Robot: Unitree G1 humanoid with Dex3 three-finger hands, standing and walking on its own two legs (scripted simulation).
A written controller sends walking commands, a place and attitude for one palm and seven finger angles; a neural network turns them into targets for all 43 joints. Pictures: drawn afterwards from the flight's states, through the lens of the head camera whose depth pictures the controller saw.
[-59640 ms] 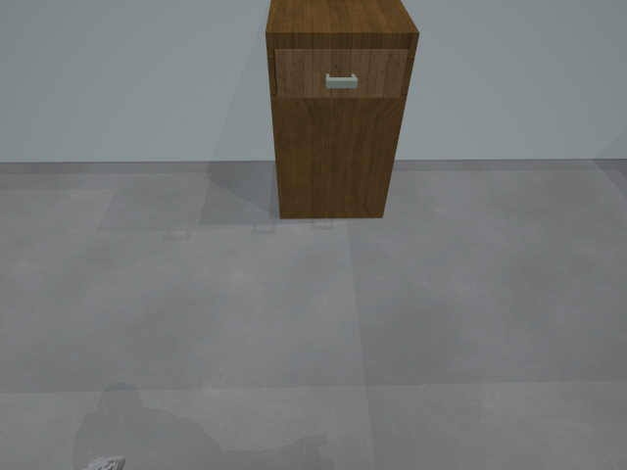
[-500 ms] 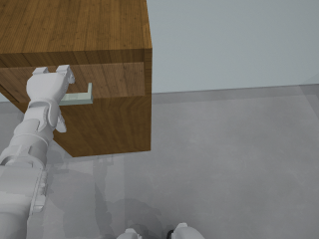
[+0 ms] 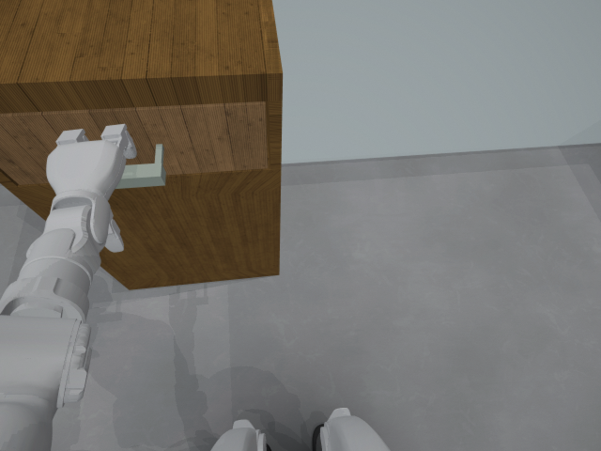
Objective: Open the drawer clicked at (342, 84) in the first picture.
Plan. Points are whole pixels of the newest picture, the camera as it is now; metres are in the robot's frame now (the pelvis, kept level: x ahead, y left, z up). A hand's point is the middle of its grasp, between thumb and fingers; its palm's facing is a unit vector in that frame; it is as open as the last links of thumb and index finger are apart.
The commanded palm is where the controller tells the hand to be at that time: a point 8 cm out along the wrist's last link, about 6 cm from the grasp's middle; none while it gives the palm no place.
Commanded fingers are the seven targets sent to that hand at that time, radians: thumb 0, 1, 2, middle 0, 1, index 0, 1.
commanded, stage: lower the fingers behind the handle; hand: left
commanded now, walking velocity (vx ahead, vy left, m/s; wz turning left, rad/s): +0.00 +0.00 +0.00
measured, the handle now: (130, 164) +0.54 +0.24 -0.03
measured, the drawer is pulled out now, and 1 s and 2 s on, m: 0.00 0.00 0.00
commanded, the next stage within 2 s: lift the fingers back up to retry in 1.10 s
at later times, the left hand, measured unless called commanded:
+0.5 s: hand (110, 193) +0.48 +0.25 -0.02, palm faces -0.07 +0.00 -1.00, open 13.8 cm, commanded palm +0.47 +0.23 +0.01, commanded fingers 0.00 -0.50 0.30 -0.30 -1.20 -0.30 -1.20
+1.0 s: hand (112, 196) +0.48 +0.25 -0.02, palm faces -0.07 +0.02 -1.00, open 13.8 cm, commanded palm +0.47 +0.23 +0.00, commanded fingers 0.00 -0.50 0.30 -0.30 -1.20 -0.30 -1.20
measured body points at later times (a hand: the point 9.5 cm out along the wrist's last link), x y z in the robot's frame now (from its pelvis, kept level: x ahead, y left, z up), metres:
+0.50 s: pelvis -0.02 +0.00 -0.02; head +0.12 +0.02 +0.41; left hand +0.48 +0.25 +0.03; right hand -0.01 -0.27 -0.14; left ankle -0.03 +0.07 -0.68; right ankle +0.00 -0.11 -0.68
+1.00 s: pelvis -0.04 -0.01 -0.04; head +0.11 +0.01 +0.38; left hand +0.48 +0.25 +0.03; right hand -0.04 -0.28 -0.16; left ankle -0.03 +0.07 -0.68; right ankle +0.00 -0.11 -0.68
